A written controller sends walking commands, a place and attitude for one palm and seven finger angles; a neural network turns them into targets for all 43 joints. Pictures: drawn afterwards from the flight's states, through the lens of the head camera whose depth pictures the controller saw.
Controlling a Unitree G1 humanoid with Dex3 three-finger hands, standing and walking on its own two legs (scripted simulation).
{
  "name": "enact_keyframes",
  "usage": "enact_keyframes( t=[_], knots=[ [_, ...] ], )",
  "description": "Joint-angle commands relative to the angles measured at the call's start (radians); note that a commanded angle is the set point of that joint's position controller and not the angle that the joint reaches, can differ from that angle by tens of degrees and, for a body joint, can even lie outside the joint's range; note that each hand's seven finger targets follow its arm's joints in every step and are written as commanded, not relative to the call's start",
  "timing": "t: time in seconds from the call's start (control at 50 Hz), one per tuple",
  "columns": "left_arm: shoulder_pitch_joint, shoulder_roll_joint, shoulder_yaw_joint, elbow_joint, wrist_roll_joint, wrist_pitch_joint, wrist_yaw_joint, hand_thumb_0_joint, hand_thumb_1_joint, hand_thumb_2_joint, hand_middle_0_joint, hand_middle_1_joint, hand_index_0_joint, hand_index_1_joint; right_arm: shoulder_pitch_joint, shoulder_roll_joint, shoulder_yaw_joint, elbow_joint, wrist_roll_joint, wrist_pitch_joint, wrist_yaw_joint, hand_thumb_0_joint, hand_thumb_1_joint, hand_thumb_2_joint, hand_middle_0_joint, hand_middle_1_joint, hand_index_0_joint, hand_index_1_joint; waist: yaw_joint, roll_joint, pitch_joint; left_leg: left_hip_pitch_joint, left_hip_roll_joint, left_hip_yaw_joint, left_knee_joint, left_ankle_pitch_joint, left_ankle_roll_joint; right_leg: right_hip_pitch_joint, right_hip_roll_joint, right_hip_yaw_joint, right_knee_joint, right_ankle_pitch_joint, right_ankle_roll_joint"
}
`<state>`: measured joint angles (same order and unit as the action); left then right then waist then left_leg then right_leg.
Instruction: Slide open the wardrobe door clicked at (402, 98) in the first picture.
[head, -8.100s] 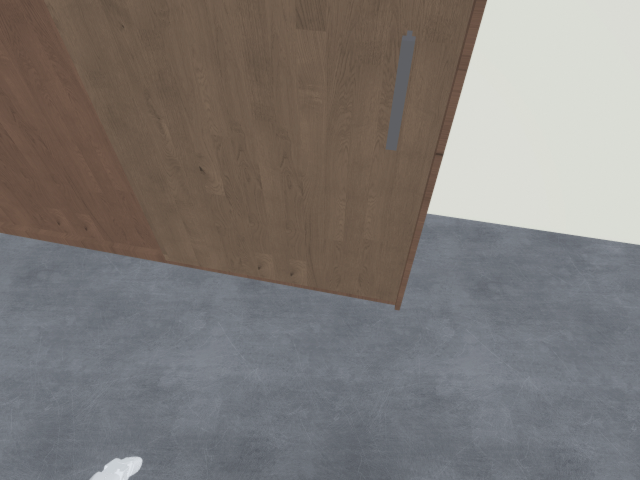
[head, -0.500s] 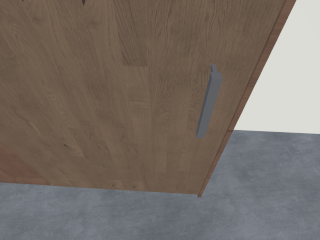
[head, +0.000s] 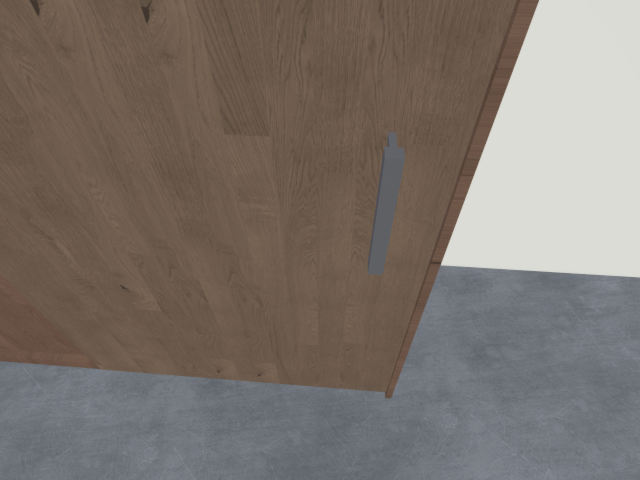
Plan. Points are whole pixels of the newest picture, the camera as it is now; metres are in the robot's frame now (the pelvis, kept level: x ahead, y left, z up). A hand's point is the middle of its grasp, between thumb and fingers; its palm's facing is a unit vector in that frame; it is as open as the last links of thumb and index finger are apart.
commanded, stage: come to a stop and stand still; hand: right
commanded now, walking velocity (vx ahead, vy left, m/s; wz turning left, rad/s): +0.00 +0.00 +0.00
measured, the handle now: (382, 209) +0.48 -0.06 +0.07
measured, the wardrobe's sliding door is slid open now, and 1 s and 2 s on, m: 0.00 0.00 0.00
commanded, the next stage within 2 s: look again from close up in 0.64 s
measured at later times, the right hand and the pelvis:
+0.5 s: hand out of the picture -0.03 -0.15 -0.18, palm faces +0.02 +0.99 -0.14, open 7.4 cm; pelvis +0.02 +0.00 +0.00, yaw +1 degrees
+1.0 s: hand out of the picture +0.01 -0.17 -0.18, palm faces +0.03 +0.98 -0.21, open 7.4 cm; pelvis +0.02 +0.00 -0.01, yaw -1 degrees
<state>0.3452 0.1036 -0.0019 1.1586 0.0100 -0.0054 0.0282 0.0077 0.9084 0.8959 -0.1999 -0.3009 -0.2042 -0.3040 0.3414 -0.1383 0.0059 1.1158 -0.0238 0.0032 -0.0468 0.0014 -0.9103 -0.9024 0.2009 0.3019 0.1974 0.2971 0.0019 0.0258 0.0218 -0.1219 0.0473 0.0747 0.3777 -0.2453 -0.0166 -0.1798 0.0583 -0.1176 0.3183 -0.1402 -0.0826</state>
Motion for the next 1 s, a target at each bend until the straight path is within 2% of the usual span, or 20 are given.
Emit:
enact_keyframes(
  t=[0.0, 0.08, 0.2, 0.26, 0.3, 0.36, 0.5, 0.66, 0.7, 0.72, 0.74, 0.76, 0.78, 0.8, 0.82, 0.86, 0.9, 0.92, 0.96, 0.98],
  knots=[
    [0.057, 0.118, 0.024, -0.024, -0.006, -0.018, 0.012, 0.000, 0.900, 0.900, -0.200, -0.300, -0.200, -0.300, 0.119, -0.054, -0.014, 0.000, 0.004, -0.007, -0.003, 0.000, -0.900, -0.900, 0.200, 0.300, 0.200, 0.300, -0.007, -0.032, 0.081, -0.064, 0.058, -0.065, -0.043, 0.020, 0.027, -0.014, -0.197, 0.230, -0.140, -0.156, 0.047],
    [0.068, 0.109, 0.022, -0.019, -0.008, -0.020, 0.014, 0.000, 0.900, 0.900, -0.200, -0.300, -0.200, -0.300, 0.141, -0.050, -0.012, 0.010, 0.005, -0.010, -0.005, 0.000, -0.900, -0.900, 0.200, 0.300, 0.200, 0.300, -0.004, -0.021, 0.062, -0.069, 0.061, -0.071, -0.050, 0.042, 0.026, 0.022, -0.193, 0.217, -0.114, -0.080, 0.044],
    [0.071, 0.098, 0.017, -0.013, -0.010, -0.024, 0.017, 0.000, 0.900, 0.900, -0.200, -0.300, -0.200, -0.300, 0.147, -0.044, -0.011, 0.021, 0.005, -0.012, -0.008, 0.000, -0.900, -0.900, 0.200, 0.300, 0.200, 0.300, 0.004, -0.018, 0.074, -0.080, 0.068, -0.079, -0.060, 0.062, 0.024, 0.048, -0.186, 0.190, -0.079, 0.016, 0.042],
    [0.065, 0.099, 0.016, -0.011, -0.010, -0.025, 0.018, 0.000, 0.900, 0.900, -0.200, -0.300, -0.200, -0.300, 0.155, -0.042, -0.010, 0.023, 0.006, -0.013, -0.008, 0.000, -0.900, -0.900, 0.200, 0.300, 0.200, 0.300, 0.001, -0.034, 0.076, -0.082, 0.071, -0.080, -0.061, 0.062, 0.023, 0.052, -0.185, 0.187, -0.077, 0.015, 0.041],
    [0.062, 0.097, 0.015, -0.011, -0.010, -0.025, 0.018, 0.000, 0.900, 0.900, -0.200, -0.300, -0.200, -0.300, 0.153, -0.041, -0.009, 0.024, 0.005, -0.013, -0.009, 0.000, -0.900, -0.900, 0.200, 0.300, 0.200, 0.300, 0.003, -0.015, 0.086, -0.086, 0.072, -0.082, -0.064, 0.069, 0.023, 0.052, -0.183, 0.179, -0.066, 0.040, 0.039],
    [0.064, 0.099, 0.014, -0.010, -0.009, -0.026, 0.020, 0.000, 0.900, 0.900, -0.200, -0.300, -0.200, -0.300, 0.148, -0.041, -0.010, 0.024, 0.007, -0.013, -0.009, 0.000, -0.900, -0.900, 0.200, 0.300, 0.200, 0.300, 0.004, -0.031, 0.083, -0.081, 0.069, -0.082, -0.058, 0.064, 0.023, 0.052, -0.184, 0.187, -0.071, 0.036, 0.043],
    [0.058, 0.096, 0.011, -0.012, -0.010, -0.029, 0.018, 0.000, 0.900, 0.900, -0.200, -0.300, -0.200, -0.300, 0.135, -0.048, -0.010, 0.016, 0.007, -0.017, -0.010, 0.000, -0.900, -0.900, 0.200, 0.300, 0.200, 0.300, 0.001, -0.017, 0.081, -0.063, 0.078, -0.086, -0.072, 0.094, 0.026, 0.049, -0.178, 0.171, -0.041, 0.098, 0.036],
    [0.057, 0.097, 0.011, -0.006, -0.008, -0.030, 0.018, 0.000, 0.900, 0.900, -0.200, -0.300, -0.200, -0.300, 0.115, -0.055, -0.013, 0.010, 0.009, -0.018, -0.007, 0.000, -0.900, -0.900, 0.200, 0.300, 0.200, 0.300, 0.001, -0.026, 0.081, -0.051, 0.075, -0.085, -0.075, 0.084, 0.030, 0.038, -0.176, 0.173, -0.042, 0.075, 0.040],
    [0.056, 0.097, 0.011, -0.008, -0.008, -0.030, 0.019, 0.000, 0.900, 0.900, -0.200, -0.300, -0.200, -0.300, 0.114, -0.055, -0.013, 0.008, 0.009, -0.018, -0.008, 0.000, -0.900, -0.900, 0.200, 0.300, 0.200, 0.300, 0.001, -0.021, 0.073, -0.046, 0.077, -0.083, -0.076, 0.097, 0.029, 0.046, -0.178, 0.169, -0.033, 0.103, 0.038],
    [-0.015, 0.152, -0.004, -0.092, -0.005, -0.040, -0.002, 0.000, 0.900, 0.900, -0.200, -0.300, -0.200, -0.300, 0.085, -0.077, 0.007, 0.000, -0.011, -0.048, -0.035, 0.000, -0.900, -0.900, 0.200, 0.300, 0.200, 0.300, -0.008, -0.049, 0.111, -0.105, 0.085, -0.099, -0.031, 0.231, 0.039, -0.056, -0.186, 0.175, 0.150, 0.332, 0.059],
    [0.020, 0.126, 0.004, -0.108, 0.004, -0.029, -0.006, 0.000, 0.900, 0.900, -0.200, -0.300, -0.200, -0.300, 0.073, -0.102, -0.008, -0.041, 0.006, -0.045, -0.028, 0.000, -0.900, -0.900, 0.200, 0.300, 0.200, 0.300, 0.017, -0.081, 0.052, -0.096, 0.092, -0.096, -0.019, 0.018, 0.069, -0.048, -0.161, 0.174, 0.126, 0.033, 0.056],
    [0.023, 0.122, 0.009, -0.104, 0.007, -0.025, -0.004, 0.000, 0.900, 0.900, -0.200, -0.300, -0.200, -0.300, 0.047, -0.092, -0.010, -0.049, 0.005, -0.037, -0.018, 0.000, -0.900, -0.900, 0.200, 0.300, 0.200, 0.300, 0.022, -0.123, 0.074, -0.106, 0.075, -0.084, 0.008, -0.065, 0.078, -0.092, -0.155, 0.185, 0.079, -0.083, 0.048],
    [0.043, 0.117, 0.001, -0.107, 0.011, -0.035, -0.006, 0.000, 0.900, 0.900, -0.200, -0.300, -0.200, -0.300, 0.070, -0.089, -0.010, -0.045, 0.004, -0.049, -0.011, 0.000, -0.900, -0.900, 0.200, 0.300, 0.200, 0.300, 0.006, -0.168, -0.010, -0.048, 0.068, -0.073, 0.039, 0.034, 0.080, -0.079, -0.157, 0.210, 0.094, 0.062, 0.042],
    [0.040, 0.120, -0.001, -0.116, 0.007, -0.038, -0.002, 0.000, 0.900, 0.900, -0.200, -0.300, -0.200, -0.300, 0.085, -0.084, -0.007, -0.042, 0.009, -0.050, -0.009, 0.000, -0.900, -0.900, 0.200, 0.300, 0.200, 0.300, 0.003, -0.146, -0.056, -0.032, 0.061, -0.070, 0.048, 0.036, 0.079, -0.045, -0.162, 0.207, 0.103, 0.091, 0.029],
    [0.035, 0.121, 0.001, -0.123, 0.004, -0.038, 0.000, 0.000, 0.900, 0.900, -0.200, -0.300, -0.200, -0.300, 0.081, -0.076, -0.006, -0.043, 0.011, -0.048, -0.008, 0.000, -0.900, -0.900, 0.200, 0.300, 0.200, 0.300, 0.004, -0.102, -0.060, -0.040, 0.057, -0.073, 0.049, 0.034, 0.078, -0.036, -0.163, 0.206, 0.110, 0.092, 0.020],
    [0.044, 0.129, 0.001, -0.128, 0.003, -0.037, 0.002, 0.000, 0.900, 0.900, -0.200, -0.300, -0.200, -0.300, 0.064, -0.063, 0.000, -0.045, 0.013, -0.043, -0.006, 0.000, -0.900, -0.900, 0.200, 0.300, 0.200, 0.300, 0.006, -0.025, -0.044, -0.058, 0.054, -0.072, 0.052, 0.031, 0.075, -0.039, -0.167, 0.210, 0.110, 0.095, 0.011],
    [0.045, 0.131, 0.001, -0.127, 0.003, -0.038, 0.002, 0.000, 0.900, 0.900, -0.200, -0.300, -0.200, -0.300, 0.050, -0.062, 0.000, -0.049, 0.011, -0.043, -0.007, 0.000, -0.900, -0.900, 0.200, 0.300, 0.200, 0.300, 0.007, 0.010, -0.005, -0.064, 0.056, -0.073, 0.059, 0.069, 0.070, -0.052, -0.163, 0.201, 0.111, 0.135, 0.011],
    [0.040, 0.133, 0.000, -0.124, 0.002, -0.037, 0.002, 0.000, 0.900, 0.900, -0.200, -0.300, -0.200, -0.300, 0.047, -0.064, 0.003, -0.051, 0.012, -0.040, -0.007, 0.000, -0.900, -0.900, 0.200, 0.300, 0.200, 0.300, 0.005, 0.026, 0.028, -0.082, 0.056, -0.075, 0.053, 0.051, 0.067, -0.062, -0.161, 0.200, 0.103, 0.111, 0.010],
    [0.035, 0.140, 0.000, -0.120, 0.003, -0.032, 0.000, 0.000, 0.900, 0.900, -0.200, -0.300, -0.200, -0.300, 0.041, -0.067, 0.002, -0.054, 0.012, -0.031, -0.006, 0.000, -0.900, -0.900, 0.200, 0.300, 0.200, 0.300, 0.006, 0.025, 0.083, -0.109, 0.051, -0.074, 0.042, -0.012, 0.064, -0.086, -0.161, 0.204, 0.068, 0.018, 0.011],
    [0.028, 0.136, 0.000, -0.118, 0.003, -0.033, 0.000, 0.000, 0.900, 0.900, -0.200, -0.300, -0.200, -0.300, 0.045, -0.070, 0.000, -0.055, 0.008, -0.031, -0.005, 0.000, -0.900, -0.900, 0.200, 0.300, 0.200, 0.300, -0.001, -0.012, 0.096, -0.106, 0.052, -0.076, 0.042, -0.003, 0.064, -0.098, -0.159, 0.201, 0.059, 0.024, 0.010]
  ],
)
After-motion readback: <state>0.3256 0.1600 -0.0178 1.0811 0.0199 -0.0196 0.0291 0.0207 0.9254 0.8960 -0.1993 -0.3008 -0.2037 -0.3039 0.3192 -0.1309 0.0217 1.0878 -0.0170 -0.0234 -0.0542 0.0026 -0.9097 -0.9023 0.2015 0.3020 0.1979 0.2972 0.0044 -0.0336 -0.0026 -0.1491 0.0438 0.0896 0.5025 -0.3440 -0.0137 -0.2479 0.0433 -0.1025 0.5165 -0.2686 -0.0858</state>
